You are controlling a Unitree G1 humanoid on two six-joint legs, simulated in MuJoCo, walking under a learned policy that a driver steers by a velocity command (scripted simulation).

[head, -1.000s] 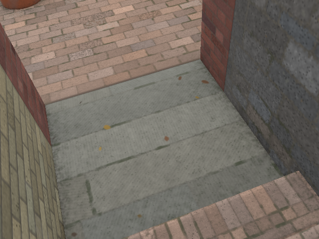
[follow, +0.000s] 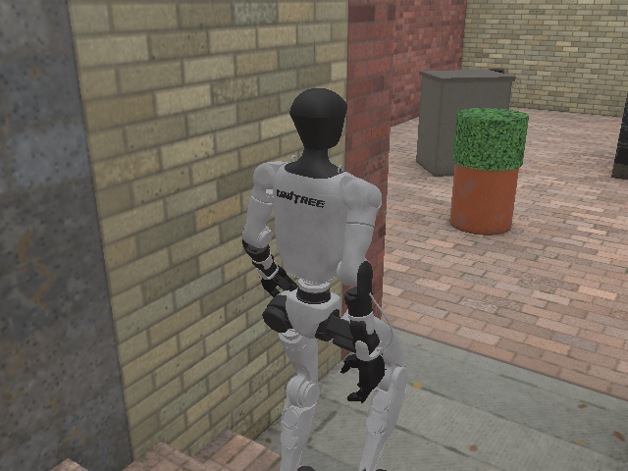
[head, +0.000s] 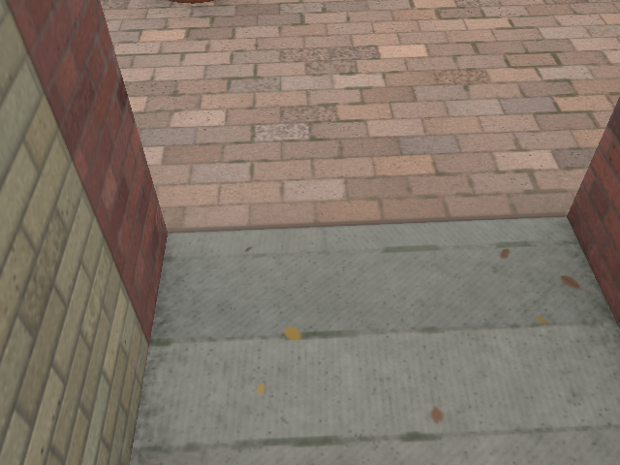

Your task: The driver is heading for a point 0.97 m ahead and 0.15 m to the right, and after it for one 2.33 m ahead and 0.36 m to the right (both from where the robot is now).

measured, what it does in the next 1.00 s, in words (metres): goes down, turning right: right foot 0.17 m lower, then left foot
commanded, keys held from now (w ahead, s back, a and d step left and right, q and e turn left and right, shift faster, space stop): w+q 0.08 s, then w+e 0.92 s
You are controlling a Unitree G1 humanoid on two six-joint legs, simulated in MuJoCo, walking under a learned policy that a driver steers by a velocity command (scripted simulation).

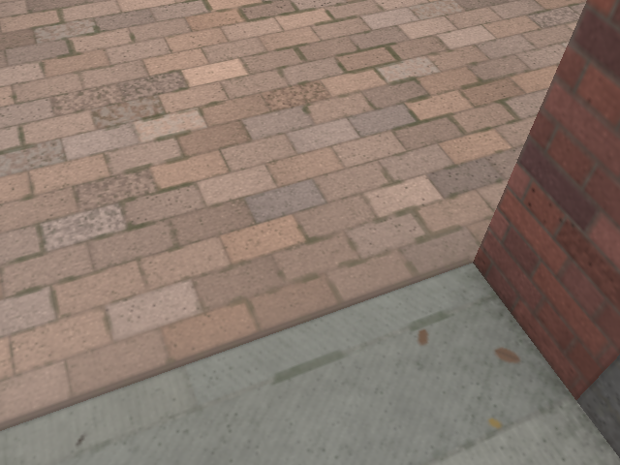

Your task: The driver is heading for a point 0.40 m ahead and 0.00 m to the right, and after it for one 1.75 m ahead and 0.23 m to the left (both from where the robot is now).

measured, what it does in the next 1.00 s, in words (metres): walks ahead: right foot, then left foot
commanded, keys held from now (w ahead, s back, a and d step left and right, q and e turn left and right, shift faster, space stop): w+e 0.16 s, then w+q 0.08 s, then q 0.76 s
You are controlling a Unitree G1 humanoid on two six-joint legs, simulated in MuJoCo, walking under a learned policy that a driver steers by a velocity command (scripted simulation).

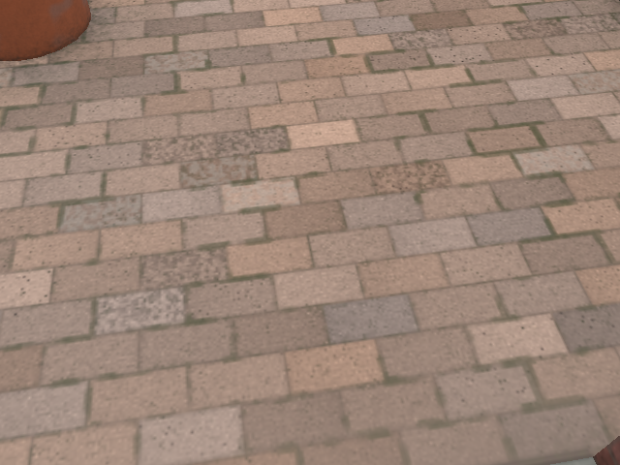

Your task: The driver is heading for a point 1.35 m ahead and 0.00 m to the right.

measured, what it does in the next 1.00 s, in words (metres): steps on the spot: right foot, then left foot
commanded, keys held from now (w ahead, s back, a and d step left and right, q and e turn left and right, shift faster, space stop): q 0.26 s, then no key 0.12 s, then e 0.62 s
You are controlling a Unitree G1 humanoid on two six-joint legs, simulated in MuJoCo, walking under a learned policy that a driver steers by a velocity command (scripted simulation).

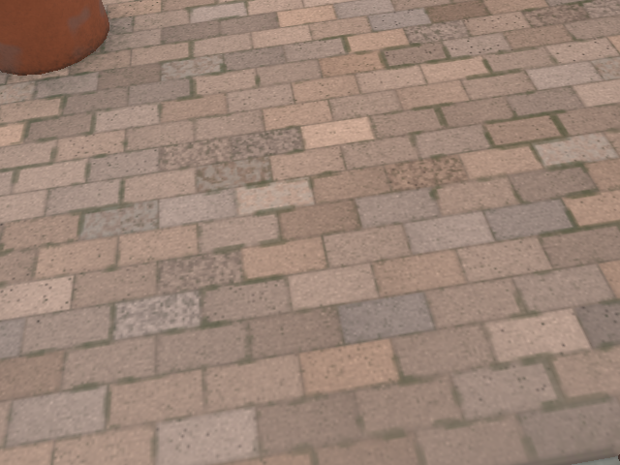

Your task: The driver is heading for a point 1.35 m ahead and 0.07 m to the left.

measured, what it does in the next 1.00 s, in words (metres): walks ahead: left foot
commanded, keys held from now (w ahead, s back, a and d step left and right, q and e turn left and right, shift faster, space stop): e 0.22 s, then no key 0.06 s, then q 0.30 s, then w+q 0.42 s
